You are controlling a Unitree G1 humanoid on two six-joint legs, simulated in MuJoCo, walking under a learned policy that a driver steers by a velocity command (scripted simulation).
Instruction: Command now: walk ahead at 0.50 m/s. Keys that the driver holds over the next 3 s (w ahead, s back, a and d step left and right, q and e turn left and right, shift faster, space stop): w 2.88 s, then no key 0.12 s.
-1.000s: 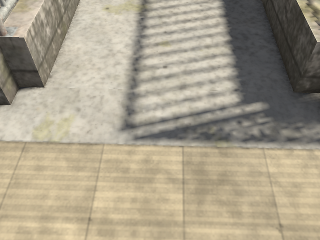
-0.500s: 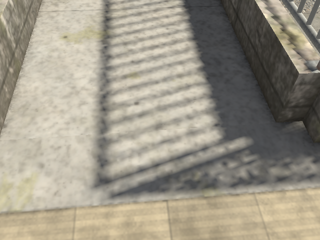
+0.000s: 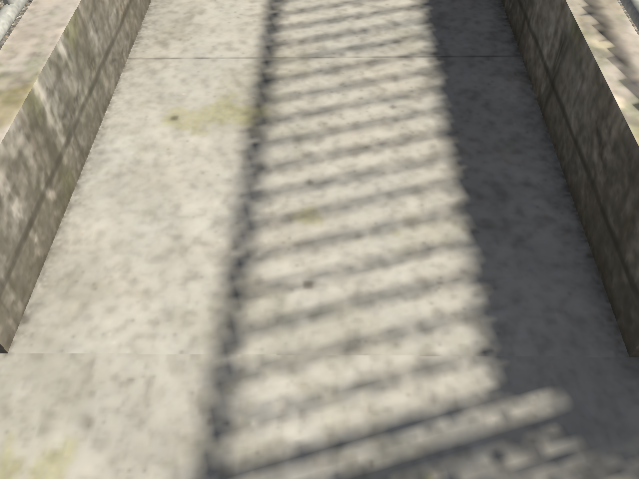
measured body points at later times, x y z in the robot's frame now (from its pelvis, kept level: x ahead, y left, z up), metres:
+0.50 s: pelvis +0.29 +0.08 +0.00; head +0.30 +0.09 +0.45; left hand +0.42 +0.35 -0.13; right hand +0.30 -0.19 -0.14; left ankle +0.27 +0.16 -0.75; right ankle +0.39 -0.11 -0.67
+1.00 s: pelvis +0.58 +0.01 +0.00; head +0.60 -0.01 +0.45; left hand +0.62 +0.27 -0.14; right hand +0.68 -0.27 -0.14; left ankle +0.61 +0.18 -0.67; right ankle +0.59 -0.08 -0.75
